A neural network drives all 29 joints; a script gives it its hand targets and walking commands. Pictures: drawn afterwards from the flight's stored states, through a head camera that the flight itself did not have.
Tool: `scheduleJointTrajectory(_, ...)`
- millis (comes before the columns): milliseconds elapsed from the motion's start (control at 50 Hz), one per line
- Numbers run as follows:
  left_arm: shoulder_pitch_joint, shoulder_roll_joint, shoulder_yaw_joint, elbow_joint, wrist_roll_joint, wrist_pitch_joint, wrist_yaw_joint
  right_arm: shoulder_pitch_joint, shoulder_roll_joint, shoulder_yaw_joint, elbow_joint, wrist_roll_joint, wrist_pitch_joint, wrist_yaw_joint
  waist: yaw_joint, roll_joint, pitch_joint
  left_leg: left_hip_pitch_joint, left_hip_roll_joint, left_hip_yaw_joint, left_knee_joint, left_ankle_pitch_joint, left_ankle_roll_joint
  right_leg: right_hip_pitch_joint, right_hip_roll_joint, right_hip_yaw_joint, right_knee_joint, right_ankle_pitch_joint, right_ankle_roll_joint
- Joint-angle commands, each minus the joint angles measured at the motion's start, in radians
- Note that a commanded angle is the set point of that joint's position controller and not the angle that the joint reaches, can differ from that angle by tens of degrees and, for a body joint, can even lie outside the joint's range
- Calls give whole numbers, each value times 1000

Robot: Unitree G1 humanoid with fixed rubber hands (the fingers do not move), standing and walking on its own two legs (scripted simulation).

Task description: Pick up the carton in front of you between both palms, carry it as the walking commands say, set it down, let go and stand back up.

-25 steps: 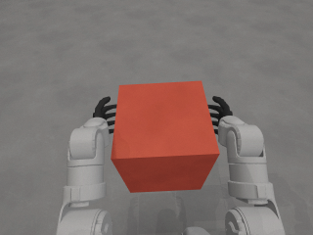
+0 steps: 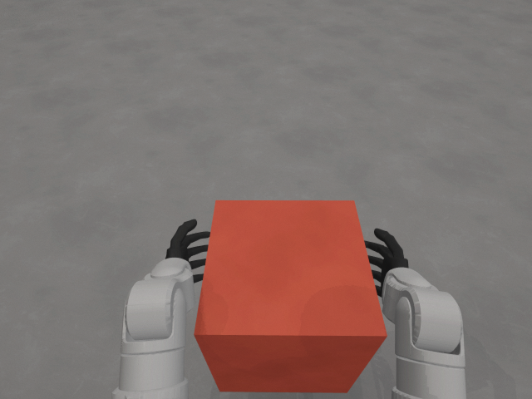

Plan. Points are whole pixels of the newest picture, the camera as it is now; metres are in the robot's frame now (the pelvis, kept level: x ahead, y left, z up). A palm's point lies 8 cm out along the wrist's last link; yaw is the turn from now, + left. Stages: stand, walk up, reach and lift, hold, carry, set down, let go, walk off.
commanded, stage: carry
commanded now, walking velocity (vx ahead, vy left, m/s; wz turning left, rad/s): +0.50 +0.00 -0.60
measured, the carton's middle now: (284, 300) +0.27 +0.00 -0.01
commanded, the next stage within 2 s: none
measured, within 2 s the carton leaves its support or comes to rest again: neither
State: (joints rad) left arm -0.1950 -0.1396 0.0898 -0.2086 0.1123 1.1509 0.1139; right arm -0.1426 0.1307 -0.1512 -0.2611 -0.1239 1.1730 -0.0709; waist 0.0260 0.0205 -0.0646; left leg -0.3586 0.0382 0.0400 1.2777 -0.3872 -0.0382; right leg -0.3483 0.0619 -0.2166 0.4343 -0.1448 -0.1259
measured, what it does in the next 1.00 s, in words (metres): walks ahead, turning right: left foot, then right foot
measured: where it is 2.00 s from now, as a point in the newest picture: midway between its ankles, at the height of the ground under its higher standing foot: (359, 201)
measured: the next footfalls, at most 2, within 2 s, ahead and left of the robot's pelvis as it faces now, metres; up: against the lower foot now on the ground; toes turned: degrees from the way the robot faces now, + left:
left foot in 0.36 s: +0.45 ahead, +0.12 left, +0.00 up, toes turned -6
right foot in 0.86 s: +0.62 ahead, -0.23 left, +0.00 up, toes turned -42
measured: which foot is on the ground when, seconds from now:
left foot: up 0.00-0.34, down 0.36-0.88, up 0.90-1.00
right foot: down 0.00-0.36, up 0.38-0.84, down 0.86-1.00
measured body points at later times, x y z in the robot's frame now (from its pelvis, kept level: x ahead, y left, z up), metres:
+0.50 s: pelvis +0.32 +0.03 +0.01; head +0.32 +0.06 +0.46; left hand +0.63 +0.09 +0.07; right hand +0.53 -0.19 +0.08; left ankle +0.41 +0.13 -0.73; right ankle +0.18 -0.03 -0.64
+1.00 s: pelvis +0.58 -0.14 +0.00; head +0.58 -0.15 +0.45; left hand +0.89 -0.16 +0.06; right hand +0.73 -0.41 +0.05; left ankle +0.54 +0.05 -0.62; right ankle +0.59 -0.21 -0.73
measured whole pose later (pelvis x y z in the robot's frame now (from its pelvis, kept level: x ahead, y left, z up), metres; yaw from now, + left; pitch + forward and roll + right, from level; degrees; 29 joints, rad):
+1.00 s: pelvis +0.58 -0.14 +0.00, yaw -32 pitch +2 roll +0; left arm -0.17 -0.14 0.10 -0.24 0.12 1.19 0.09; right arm -0.13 0.13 -0.12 -0.29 -0.13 1.22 -0.08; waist 0.03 0.02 -0.02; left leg -0.36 0.16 0.08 1.21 -0.41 -0.08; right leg -0.32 0.03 -0.21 0.47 -0.19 -0.11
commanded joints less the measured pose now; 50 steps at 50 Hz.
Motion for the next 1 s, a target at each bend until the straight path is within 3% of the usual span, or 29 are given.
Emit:
scheduleJointTrajectory(0, -430, -994, -715, -112, -419, 10, -277, -535, 952, 757, -117, 434, -11, 263, -17, 0, -313, -261, 107, -62, -65, 88, -8, 369, -332, 423, -224, 117, -99)
scheduleJointTrajectory(40, -405, -974, -710, -121, -415, 16, -285, -506, 950, 771, -112, 427, -12, 258, -18, -70, -277, -223, 110, -20, -229, 124, -39, 273, -275, 343, -265, 50, -88)
scheduleJointTrajectory(120, -365, -928, -692, -134, -408, 33, -296, -490, 923, 788, -139, 420, -4, 241, -8, -119, -214, -262, 101, 33, -494, 233, -84, 279, -225, 322, -271, 116, -80)
scheduleJointTrajectory(180, -339, -890, -676, -141, -404, 45, -295, -481, 892, 788, -163, 419, 11, 227, -2, -144, -188, -258, 78, 59, -605, 309, -79, 317, -207, 320, -244, 245, -53)
scheduleJointTrajectory(260, -332, -854, -661, -122, -396, 62, -291, -486, 855, 775, -151, 419, 34, 223, 6, -174, -157, -206, 35, 77, -740, 331, -44, 365, -209, 323, -186, 381, -29)
scheduleJointTrajectory(300, -337, -847, -660, -111, -394, 70, -289, -478, 847, 763, -138, 415, 44, 224, 1, -189, -158, -70, 20, 90, -837, 331, -31, 339, -207, 321, -116, 424, -4)
scheduleJointTrajectory(320, -347, -846, -663, -109, -397, 73, -290, -459, 849, 753, -123, 409, 46, 224, -15, -167, -204, 103, -3, 128, -914, 339, -30, 290, -184, 290, -3, 431, 24)
scheduleJointTrajectory(340, -358, -841, -671, -110, -402, 77, -291, -446, 849, 739, -106, 398, 46, 225, -35, -90, -288, 357, 43, 124, -907, 287, -27, 154, -142, 236, 181, 334, 56)
scheduleJointTrajectory(360, -370, -844, -681, -113, -410, 82, -295, -423, 829, 721, -89, 382, 47, 224, -40, 114, -391, 545, 307, -208, -977, 53, 20, -13, -71, 185, 462, 38, 93)
scheduleJointTrajectory(380, -411, -859, -706, -120, -427, 90, -300, -413, 842, 703, -47, 361, 36, 223, -37, 371, -397, 678, 505, -547, -1056, 109, 143, -291, 14, 164, 662, -338, 118)
scheduleJointTrajectory(400, -449, -882, -725, -134, -442, 84, -307, -399, 875, 695, -55, 365, 26, 224, -37, 275, -390, 606, 486, -503, -1040, 120, 163, -300, -95, 241, 773, -323, 88)
scheduleJointTrajectory(420, -477, -904, -733, -149, -458, 74, -313, -422, 915, 700, -71, 375, 15, 226, -40, 190, -352, 527, 432, -387, -1040, 152, 148, -311, -133, 237, 800, -278, 77)
scheduleJointTrajectory(440, -490, -931, -735, -154, -464, 64, -315, -453, 944, 705, -90, 379, 6, 228, -40, 99, -321, 464, 412, -284, -1056, 159, 131, -311, -169, 245, 781, -215, 80)
scheduleJointTrajectory(460, -497, -943, -741, -161, -463, 56, -313, -475, 962, 711, -103, 385, -2, 231, -38, 83, -290, 406, 394, -195, -1078, 148, 114, -300, -188, 241, 727, -172, 86)
scheduleJointTrajectory(500, -473, -940, -750, -171, -447, 44, -301, -473, 970, 729, -114, 402, -11, 238, -36, 124, -268, 357, 361, -63, -1108, 136, 94, -279, -176, 198, 644, -131, 99)
scheduleJointTrajectory(560, -413, -935, -742, -172, -415, 37, -281, -456, 937, 743, -140, 425, -7, 248, -37, 143, -241, 381, 363, 39, -1129, 173, 104, -319, -174, 158, 534, -76, 110)
scheduleJointTrajectory(620, -375, -909, -726, -187, -391, 43, -264, -463, 892, 752, -185, 445, 6, 253, -40, 131, -194, 418, 346, 140, -1110, 314, 104, -349, -166, 113, 417, -1, 113)
scheduleJointTrajectory(720, -345, -863, -700, -169, -370, 72, -257, -442, 833, 742, -178, 436, 40, 256, -40, 145, -111, 452, 311, 285, -1070, 504, 56, -275, -123, 22, 207, 97, 86)
scheduleJointTrajectory(740, -353, -859, -697, -166, -371, 77, -259, -443, 827, 738, -173, 432, 45, 256, -39, 155, -97, 467, 309, 305, -1055, 565, 43, -249, -109, 3, 173, 102, 76)
scheduleJointTrajectory(780, -364, -856, -693, -156, -378, 84, -263, -450, 820, 730, -166, 422, 52, 255, -27, 192, -108, 502, 310, 345, -951, 876, 15, -151, -57, -41, 138, 88, 50)
scheduleJointTrajectory(820, -361, -865, -687, -138, -383, 86, -270, -450, 815, 726, -158, 416, 58, 255, -4, 214, -194, 505, 288, 385, -693, 1111, -19, 62, 16, -98, 64, 62, 19)
scheduleJointTrajectory(840, -368, -880, -684, -130, -386, 86, -274, -464, 816, 730, -151, 413, 57, 256, 20, 151, -255, 400, 252, 397, -463, 983, -51, 272, 32, -78, -24, 72, 16)
scheduleJointTrajectory(860, -355, -876, -681, -117, -392, 90, -279, -484, 813, 726, -140, 400, 54, 255, 29, 19, -232, 160, 217, 322, -251, 508, -72, 417, -118, 185, -17, 14, 5)
scheduleJointTrajectory(880, -372, -875, -677, -88, -384, 77, -289, -458, 839, 730, -138, 401, 58, 253, -2, -329, -336, -212, 44, 210, 37, -149, -130, 687, -406, 733, -123, 68, -184)
scheduleJointTrajectory(900, -378, -902, -697, -93, -418, 73, -297, -463, 848, 727, -117, 391, 48, 249, 8, -161, -313, -308, 61, 34, 109, -155, -102, 687, -433, 749, -186, 223, -189)
scheduleJointTrajectory(940, -408, -968, -705, -114, -434, 47, -305, -499, 927, 746, -120, 402, 24, 251, 4, -56, -275, -273, 134, -20, 44, -60, -36, 517, -394, 501, -134, 411, -106)
scheduleJointTrajectory(960, -416, -994, -712, -125, -436, 36, -306, -501, 957, 751, -120, 409, 11, 252, -5, -38, -283, -244, 153, -41, -51, 2, -11, 473, -385, 420, -147, 386, -64)
scheduleJointTrajectory(980, -410, -1016, -716, -130, -437, 24, -306, -499, 972, 761, -127, 415, -1, 251, -9, -60, -296, -198, 150, -33, -108, 59, 1, 426, -374, 359, -173, 315, -28)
